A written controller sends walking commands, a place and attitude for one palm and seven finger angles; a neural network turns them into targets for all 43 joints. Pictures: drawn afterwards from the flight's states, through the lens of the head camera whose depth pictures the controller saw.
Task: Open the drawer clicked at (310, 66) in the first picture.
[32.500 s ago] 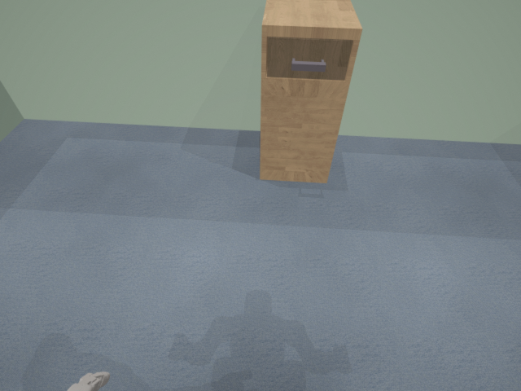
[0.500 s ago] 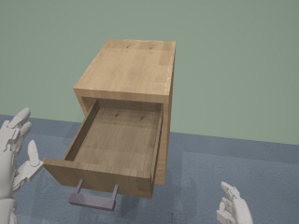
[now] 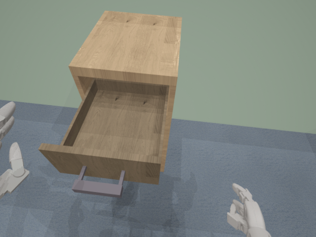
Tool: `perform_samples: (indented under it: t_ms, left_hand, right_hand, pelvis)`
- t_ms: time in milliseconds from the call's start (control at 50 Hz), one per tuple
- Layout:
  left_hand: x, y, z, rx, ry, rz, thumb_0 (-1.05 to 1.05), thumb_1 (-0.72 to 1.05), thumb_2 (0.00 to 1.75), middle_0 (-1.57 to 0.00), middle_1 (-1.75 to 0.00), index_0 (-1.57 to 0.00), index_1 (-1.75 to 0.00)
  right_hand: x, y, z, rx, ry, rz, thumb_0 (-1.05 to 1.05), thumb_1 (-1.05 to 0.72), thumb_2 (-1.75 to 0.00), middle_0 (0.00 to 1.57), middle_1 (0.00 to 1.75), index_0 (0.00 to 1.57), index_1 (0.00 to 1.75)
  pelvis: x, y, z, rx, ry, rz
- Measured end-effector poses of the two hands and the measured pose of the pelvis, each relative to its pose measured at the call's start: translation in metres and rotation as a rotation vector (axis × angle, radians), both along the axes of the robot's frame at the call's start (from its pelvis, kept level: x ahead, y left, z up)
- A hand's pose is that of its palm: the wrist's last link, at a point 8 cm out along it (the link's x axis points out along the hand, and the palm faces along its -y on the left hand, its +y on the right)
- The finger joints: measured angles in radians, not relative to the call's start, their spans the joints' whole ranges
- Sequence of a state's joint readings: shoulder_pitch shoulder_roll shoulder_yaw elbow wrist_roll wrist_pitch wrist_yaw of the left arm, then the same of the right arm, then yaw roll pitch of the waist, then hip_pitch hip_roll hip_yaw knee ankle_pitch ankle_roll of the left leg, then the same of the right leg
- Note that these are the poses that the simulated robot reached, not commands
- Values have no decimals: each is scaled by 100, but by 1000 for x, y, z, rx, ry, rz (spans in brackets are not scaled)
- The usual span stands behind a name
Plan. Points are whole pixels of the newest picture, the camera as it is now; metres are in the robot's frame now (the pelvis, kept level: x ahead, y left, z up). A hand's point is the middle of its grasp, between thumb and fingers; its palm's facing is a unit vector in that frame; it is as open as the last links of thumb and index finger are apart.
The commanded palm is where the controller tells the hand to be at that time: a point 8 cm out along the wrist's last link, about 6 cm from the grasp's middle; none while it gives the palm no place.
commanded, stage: step back with the hand held close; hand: left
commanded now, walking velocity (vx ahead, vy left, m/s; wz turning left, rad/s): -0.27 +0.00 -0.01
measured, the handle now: (100, 180) +0.27 +0.18 -0.07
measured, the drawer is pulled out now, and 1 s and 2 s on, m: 0.30 0.30 0.30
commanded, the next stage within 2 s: stop stepping back and stand still in 0.74 s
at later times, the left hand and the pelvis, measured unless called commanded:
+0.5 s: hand (19, 214) +0.13 +0.21 +0.17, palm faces +0.30 -0.83 -0.47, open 7.4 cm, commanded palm +0.06 +0.26 +0.18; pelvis -0.08 -0.02 +0.00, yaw -2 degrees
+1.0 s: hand out of the picture -0.04 +0.16 +0.15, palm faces +0.30 -0.82 -0.48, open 7.4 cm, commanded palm -0.10 +0.21 +0.18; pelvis -0.22 -0.07 +0.00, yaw +2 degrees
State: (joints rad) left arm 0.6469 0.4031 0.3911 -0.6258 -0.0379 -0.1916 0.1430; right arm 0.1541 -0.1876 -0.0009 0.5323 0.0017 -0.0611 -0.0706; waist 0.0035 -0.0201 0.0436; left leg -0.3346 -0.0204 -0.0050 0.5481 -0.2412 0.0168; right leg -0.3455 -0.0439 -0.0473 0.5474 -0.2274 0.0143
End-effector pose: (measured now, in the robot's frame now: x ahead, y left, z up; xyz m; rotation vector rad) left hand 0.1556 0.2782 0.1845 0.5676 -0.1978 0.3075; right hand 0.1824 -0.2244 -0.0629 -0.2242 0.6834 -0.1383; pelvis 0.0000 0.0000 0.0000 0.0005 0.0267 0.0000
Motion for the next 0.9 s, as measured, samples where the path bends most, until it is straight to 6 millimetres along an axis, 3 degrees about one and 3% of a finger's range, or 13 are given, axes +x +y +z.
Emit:
perform_samples:
  t_ms: [180, 380, 480, 560, 680, 760, 840, 900]
  left_hand:
    - [-31, -11, -6, -64, -62, 17, 1, 89, 90, -21, -30, -21, -30]
    - [-43, 3, 1, -21, -66, -2, 1, 89, 90, -21, -30, -21, -30]
    - [-57, -19, 7, -14, -47, -59, 1, 89, 90, -21, -30, -21, -30]
    - [-70, -44, 4, 12, -20, -111, 1, 89, 90, -21, -30, -21, -30]
    - [-112, -73, 14, 47, 27, -153, 1, 89, 90, -21, -30, -21, -30]
    - [-144, -66, 14, 45, 46, -68, 1, 89, 90, -22, -30, -22, -30]
    - [-168, -55, -4, -2, 63, 23, 1, 89, 90, -21, -30, -22, -30]
    - [-185, -59, -17, -44, 48, 22, 1, 89, 90, -21, -30, -21, -30]
  right_hand:
    - [-28, -2, -8, -9, 6, 39, 2, -90, -89, 21, 30, 20, 30]
    - [-76, -3, -2, -38, 53, -3, 2, -90, -89, 21, 30, 20, 30]
    - [-90, -4, -5, 13, 37, 14, 2, -90, -89, 21, 30, 20, 30]
    - [-100, -14, -14, 46, 8, 39, 2, -90, -89, 21, 30, 20, 30]
    - [-134, -46, -17, 74, 36, -5, 2, -90, -89, 21, 30, 20, 30]
    - [-157, -66, -5, 21, 67, -51, 2, -90, -89, 21, 30, 20, 30]
    - [-169, -76, -1, -43, 50, -44, 2, -90, -89, 20, 30, 20, 30]
    - [-180, -76, -5, -46, 36, -30, 2, -90, -89, 20, 30, 20, 30]
  pelvis:
    - [-26, -5, -6, -17, -4, 11]
    - [-52, -2, 2, -34, 21, 15]
    - [-71, -12, 3, -28, 38, -27]
    - [-98, -29, -3, -5, 48, -44]
    - [-133, -48, 2, -19, 20, -14]
    - [-145, -55, 11, 37, 39, -11]
    - [-168, -56, 6, 18, 40, 18]
    - [-193, -59, -1, 27, 21, 33]
